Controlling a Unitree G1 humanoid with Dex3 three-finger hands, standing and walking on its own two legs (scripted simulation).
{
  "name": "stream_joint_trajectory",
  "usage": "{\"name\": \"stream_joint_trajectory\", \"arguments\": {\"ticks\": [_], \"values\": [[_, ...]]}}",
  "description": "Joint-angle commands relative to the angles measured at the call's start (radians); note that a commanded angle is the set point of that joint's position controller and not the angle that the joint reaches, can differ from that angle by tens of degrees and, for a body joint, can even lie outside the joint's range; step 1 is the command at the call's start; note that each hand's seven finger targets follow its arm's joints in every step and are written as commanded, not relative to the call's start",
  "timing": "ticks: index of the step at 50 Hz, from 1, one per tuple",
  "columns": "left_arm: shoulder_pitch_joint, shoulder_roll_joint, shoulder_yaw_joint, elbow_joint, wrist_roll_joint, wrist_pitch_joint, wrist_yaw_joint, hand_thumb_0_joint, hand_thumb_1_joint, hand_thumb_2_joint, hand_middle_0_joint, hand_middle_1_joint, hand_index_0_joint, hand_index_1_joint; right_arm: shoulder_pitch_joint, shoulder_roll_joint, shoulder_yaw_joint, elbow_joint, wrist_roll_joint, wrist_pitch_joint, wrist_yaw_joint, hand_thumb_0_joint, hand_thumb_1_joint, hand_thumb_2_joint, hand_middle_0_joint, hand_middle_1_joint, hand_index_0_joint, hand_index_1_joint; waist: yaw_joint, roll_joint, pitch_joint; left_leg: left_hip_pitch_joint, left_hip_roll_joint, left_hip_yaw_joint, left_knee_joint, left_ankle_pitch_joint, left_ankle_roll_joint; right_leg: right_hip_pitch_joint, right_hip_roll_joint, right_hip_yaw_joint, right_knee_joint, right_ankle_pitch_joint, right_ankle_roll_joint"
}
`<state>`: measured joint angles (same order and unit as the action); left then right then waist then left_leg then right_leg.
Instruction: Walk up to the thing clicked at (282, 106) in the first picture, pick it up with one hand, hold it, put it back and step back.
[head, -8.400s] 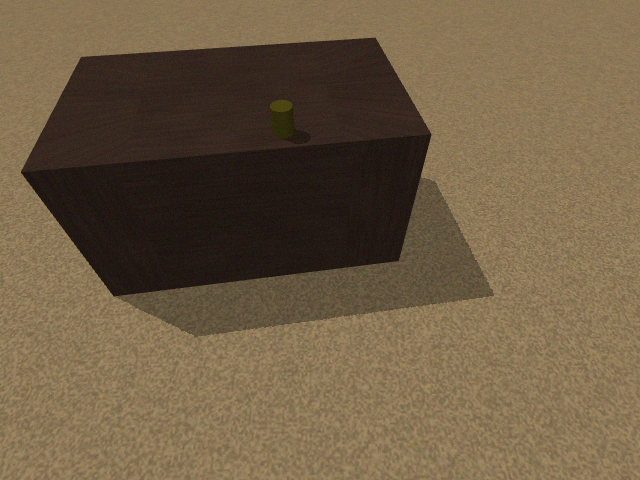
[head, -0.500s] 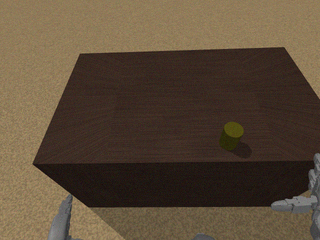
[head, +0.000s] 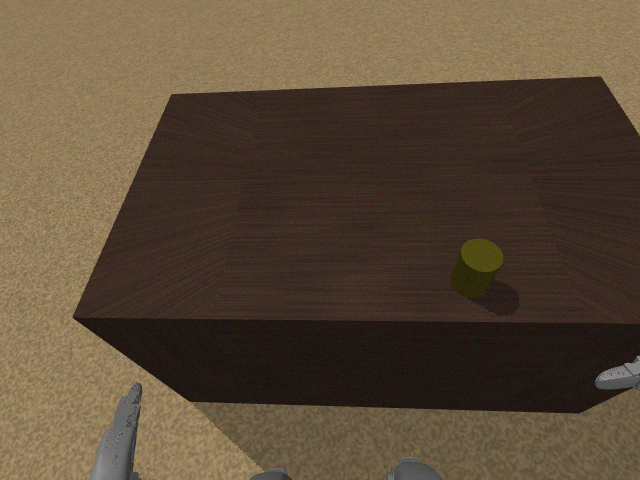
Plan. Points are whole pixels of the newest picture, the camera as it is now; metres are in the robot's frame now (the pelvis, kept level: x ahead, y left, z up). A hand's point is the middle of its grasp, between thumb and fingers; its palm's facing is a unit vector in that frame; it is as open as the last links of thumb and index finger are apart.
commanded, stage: go down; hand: right
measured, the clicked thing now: (475, 269) +0.44 -0.22 -0.09
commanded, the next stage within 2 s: none
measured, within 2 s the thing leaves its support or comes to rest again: neither
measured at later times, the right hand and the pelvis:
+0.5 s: hand out of the picture +0.33 -0.38 +0.03, palm faces +0.30 +0.95 -0.03, open 17.7 cm; pelvis -0.01 +0.00 -0.01, yaw +0 degrees
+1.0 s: hand out of the picture +0.35 -0.40 +0.04, palm faces +0.28 +0.96 +0.00, open 17.7 cm; pelvis -0.01 -0.01 -0.02, yaw +0 degrees
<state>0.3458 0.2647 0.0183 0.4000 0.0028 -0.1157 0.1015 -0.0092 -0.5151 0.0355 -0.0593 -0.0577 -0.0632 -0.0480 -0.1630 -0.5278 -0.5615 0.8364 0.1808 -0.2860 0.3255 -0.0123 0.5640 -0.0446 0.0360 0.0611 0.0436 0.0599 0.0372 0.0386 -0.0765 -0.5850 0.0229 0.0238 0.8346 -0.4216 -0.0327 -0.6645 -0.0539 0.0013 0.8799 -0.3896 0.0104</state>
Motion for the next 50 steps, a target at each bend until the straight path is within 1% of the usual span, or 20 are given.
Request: {"name": "stream_joint_trajectory", "arguments": {"ticks": [1,2,4,6,8,10,12,14,17,19,21,25,26,33,37,39,40,42,46,50], "values": [[-0.034,0.166,0.074,-0.169,0.002,-0.061,0.025,0.000,-0.528,0.033,-0.049,-0.057,-0.060,-0.046,-0.247,-0.361,-0.081,-0.205,0.025,-0.082,0.010,0.000,0.571,-0.057,0.034,0.062,0.049,0.062,-0.009,-0.191,-0.275,0.041,-0.033,0.013,-0.090,0.232,0.038,0.234,0.015,0.009,-0.127,0.269,-0.005],[-0.015,0.176,0.092,-0.112,0.008,-0.059,0.028,0.000,-0.529,0.033,-0.050,-0.056,-0.060,-0.045,-0.254,-0.382,-0.094,-0.185,0.023,-0.083,0.015,0.000,0.598,-0.061,0.027,0.064,0.045,0.065,-0.007,-0.203,-0.270,0.026,-0.031,0.011,-0.081,0.240,0.039,0.224,0.017,0.011,-0.117,0.279,-0.005],[0.007,0.140,0.052,-0.118,0.005,-0.061,0.023,0.000,-0.526,0.030,-0.049,-0.057,-0.062,-0.044,-0.263,-0.380,-0.095,-0.175,0.030,-0.086,0.031,0.000,0.592,-0.062,0.029,0.065,0.047,0.065,-0.004,-0.175,-0.256,0.021,-0.031,0.010,-0.081,0.235,0.035,0.201,0.020,0.008,-0.110,0.254,-0.010],[-0.035,0.177,0.082,-0.148,0.003,-0.070,0.029,0.000,-0.530,0.035,-0.050,-0.057,-0.060,-0.047,-0.295,-0.405,-0.108,-0.156,0.040,-0.094,0.044,0.000,0.598,-0.061,0.029,0.064,0.046,0.064,0.004,-0.178,-0.260,0.013,-0.033,0.016,-0.076,0.211,0.037,0.198,0.016,0.016,-0.117,0.228,-0.009],[-0.009,0.155,0.061,-0.120,0.006,-0.071,0.026,0.000,-0.523,0.027,-0.048,-0.056,-0.062,-0.041,-0.322,-0.410,-0.110,-0.120,0.045,-0.097,0.064,0.000,0.601,-0.065,0.027,0.067,0.045,0.067,0.012,-0.179,-0.260,-0.018,-0.033,0.012,-0.068,0.201,0.036,0.182,0.018,0.018,-0.102,0.217,-0.013],[-0.024,0.174,0.077,-0.158,0.004,-0.079,0.030,0.000,-0.524,0.029,-0.048,-0.055,-0.061,-0.042,-0.327,-0.423,-0.112,-0.087,0.047,-0.101,0.081,0.000,0.607,-0.061,0.029,0.065,0.046,0.065,0.020,-0.148,-0.267,-0.017,-0.033,0.012,-0.065,0.195,0.034,0.171,0.019,0.018,-0.093,0.197,-0.017],[-0.001,0.151,0.047,-0.142,0.005,-0.082,0.027,0.000,-0.523,0.028,-0.048,-0.056,-0.061,-0.042,-0.350,-0.425,-0.112,-0.063,0.053,-0.101,0.098,0.000,0.611,-0.062,0.025,0.065,0.042,0.065,0.018,-0.163,-0.263,-0.030,-0.032,0.008,-0.059,0.189,0.034,0.161,0.022,0.019,-0.089,0.192,-0.018],[-0.019,0.175,0.074,-0.144,0.005,-0.088,0.027,0.000,-0.526,0.031,-0.048,-0.055,-0.060,-0.042,-0.365,-0.456,-0.129,-0.035,0.060,-0.107,0.114,0.000,0.611,-0.063,0.026,0.066,0.044,0.066,0.020,-0.170,-0.275,-0.055,-0.035,0.013,-0.043,0.183,0.037,0.153,0.019,0.027,-0.079,0.203,-0.015],[-0.011,0.179,0.062,-0.158,0.006,-0.093,0.026,0.000,-0.526,0.031,-0.047,-0.054,-0.059,-0.041,-0.370,-0.489,-0.143,-0.011,0.065,-0.113,0.131,0.000,0.611,-0.062,0.027,0.067,0.044,0.067,0.009,-0.178,-0.280,-0.059,-0.037,0.013,-0.041,0.158,0.039,0.143,0.019,0.028,-0.076,0.174,-0.015],[-0.017,0.159,0.041,-0.163,0.006,-0.097,0.025,0.000,-0.523,0.029,-0.046,-0.054,-0.061,-0.039,-0.411,-0.514,-0.158,-0.039,0.068,-0.122,0.140,0.000,0.611,-0.062,0.028,0.065,0.044,0.065,0.006,-0.193,-0.316,-0.059,-0.036,0.008,-0.029,0.170,0.039,0.148,0.022,0.027,-0.063,0.188,-0.017],[-0.009,0.196,0.068,-0.163,0.008,-0.099,0.030,0.000,-0.526,0.032,-0.046,-0.054,-0.059,-0.041,-0.406,-0.547,-0.180,-0.027,0.071,-0.122,0.147,0.000,0.611,-0.056,0.025,0.062,0.042,0.062,0.005,-0.197,-0.355,-0.047,-0.037,0.008,-0.020,0.207,0.039,0.163,0.022,0.029,-0.044,0.248,-0.016],[-0.011,0.189,0.062,-0.150,0.012,-0.101,0.034,0.000,-0.529,0.037,-0.047,-0.055,-0.058,-0.044,-0.437,-0.552,-0.181,0.014,0.072,-0.128,0.163,0.000,0.611,-0.054,0.024,0.061,0.041,0.061,0.014,-0.208,-0.333,-0.072,-0.037,0.006,-0.013,0.212,0.040,0.141,0.022,0.031,-0.030,0.261,-0.018],[-0.021,0.175,0.036,-0.158,0.012,-0.101,0.032,0.000,-0.530,0.037,-0.047,-0.055,-0.058,-0.044,-0.433,-0.554,-0.180,0.004,0.075,-0.130,0.166,0.000,0.611,-0.054,0.029,0.061,0.045,0.061,0.007,-0.201,-0.330,-0.072,-0.040,0.010,-0.014,0.199,0.041,0.138,0.021,0.033,-0.035,0.241,-0.018],[-0.015,0.207,0.069,-0.178,0.016,-0.113,0.037,0.000,-0.529,0.037,-0.046,-0.054,-0.058,-0.042,-0.473,-0.593,-0.191,0.012,0.073,-0.141,0.191,0.000,0.611,-0.059,0.025,0.062,0.041,0.062,0.029,-0.233,-0.371,-0.089,-0.046,0.017,-0.008,0.189,0.042,0.174,0.014,0.039,-0.029,0.250,-0.014],[-0.020,0.176,0.038,-0.184,0.017,-0.122,0.033,0.000,-0.531,0.039,-0.047,-0.056,-0.058,-0.045,-0.498,-0.597,-0.197,0.033,0.079,-0.145,0.205,0.000,0.611,-0.058,0.025,0.061,0.041,0.061,0.039,-0.219,-0.365,-0.099,-0.045,0.016,-0.005,0.197,0.041,0.146,0.016,0.038,-0.015,0.242,-0.018],[-0.004,0.201,0.064,-0.167,0.017,-0.122,0.036,0.000,-0.530,0.037,-0.046,-0.054,-0.058,-0.043,-0.501,-0.615,-0.199,0.037,0.076,-0.146,0.205,0.000,0.611,-0.058,0.028,0.061,0.043,0.062,0.042,-0.228,-0.338,-0.106,-0.044,0.015,-0.006,0.176,0.042,0.121,0.021,0.037,-0.023,0.192,-0.020],[0.005,0.178,0.037,-0.158,0.018,-0.122,0.033,0.000,-0.529,0.037,-0.046,-0.055,-0.058,-0.043,-0.510,-0.610,-0.199,0.045,0.076,-0.145,0.210,0.000,0.611,-0.060,0.023,0.062,0.040,0.062,0.039,-0.235,-0.339,-0.119,-0.046,0.019,0.003,0.175,0.042,0.124,0.018,0.040,-0.022,0.209,-0.015],[-0.021,0.213,0.078,-0.197,0.018,-0.129,0.037,0.000,-0.529,0.036,-0.045,-0.053,-0.057,-0.041,-0.526,-0.626,-0.202,0.034,0.078,-0.152,0.217,0.000,0.611,-0.058,0.028,0.060,0.042,0.060,0.054,-0.239,-0.378,-0.124,-0.049,0.023,0.005,0.178,0.042,0.157,0.011,0.047,-0.013,0.239,-0.014],[-0.016,0.199,0.054,-0.184,0.019,-0.130,0.031,0.000,-0.533,0.040,-0.046,-0.054,-0.056,-0.044,-0.524,-0.630,-0.207,0.061,0.080,-0.150,0.225,0.000,0.611,-0.056,0.032,0.058,0.045,0.058,0.033,-0.253,-0.358,-0.148,-0.054,0.030,0.015,0.147,0.048,0.145,0.005,0.057,-0.019,0.243,-0.006],[-0.006,0.218,0.075,-0.184,0.023,-0.136,0.033,0.000,-0.535,0.041,-0.045,-0.053,-0.055,-0.043,-0.552,-0.674,-0.228,0.053,0.081,-0.158,0.235,0.000,0.606,-0.057,0.033,0.056,0.045,0.057,0.038,-0.280,-0.378,-0.153,-0.054,0.029,0.020,0.150,0.049,0.153,0.004,0.058,-0.014,0.244,-0.001]]}}
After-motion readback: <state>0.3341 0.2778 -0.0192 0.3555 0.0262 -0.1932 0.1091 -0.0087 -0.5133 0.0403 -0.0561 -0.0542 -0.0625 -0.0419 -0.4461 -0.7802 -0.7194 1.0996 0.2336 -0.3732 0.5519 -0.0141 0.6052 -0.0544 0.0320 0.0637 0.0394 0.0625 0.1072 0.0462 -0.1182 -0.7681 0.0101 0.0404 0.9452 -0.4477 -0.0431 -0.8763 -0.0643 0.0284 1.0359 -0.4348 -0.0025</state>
